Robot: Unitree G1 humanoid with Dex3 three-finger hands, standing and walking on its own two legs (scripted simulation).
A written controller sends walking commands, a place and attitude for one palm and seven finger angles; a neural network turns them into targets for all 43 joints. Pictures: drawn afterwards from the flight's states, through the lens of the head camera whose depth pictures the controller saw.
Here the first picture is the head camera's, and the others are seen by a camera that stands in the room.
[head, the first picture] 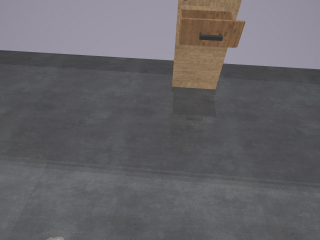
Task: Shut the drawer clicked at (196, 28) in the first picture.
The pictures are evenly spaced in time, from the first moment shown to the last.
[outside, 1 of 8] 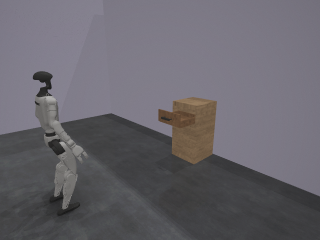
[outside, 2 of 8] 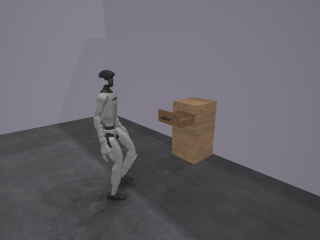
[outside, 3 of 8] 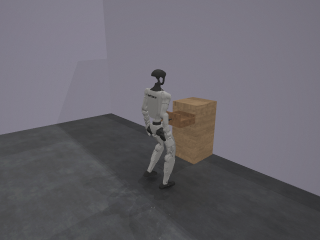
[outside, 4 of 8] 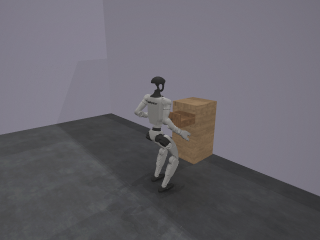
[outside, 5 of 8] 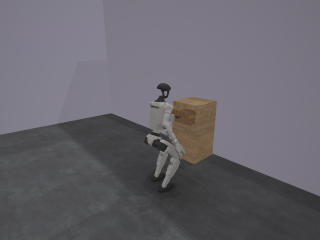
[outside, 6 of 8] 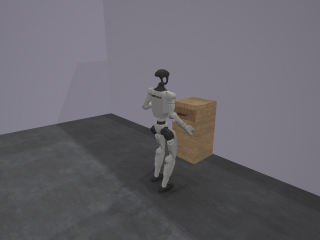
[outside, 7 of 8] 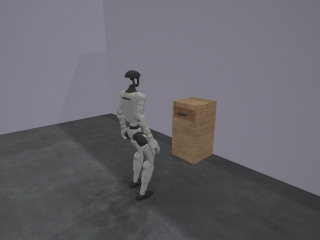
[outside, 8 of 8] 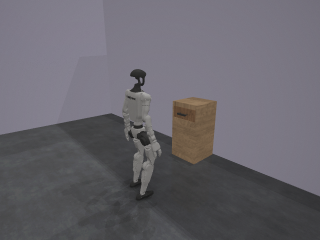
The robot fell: no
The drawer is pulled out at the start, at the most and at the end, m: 0.30 0.30 0.00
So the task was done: yes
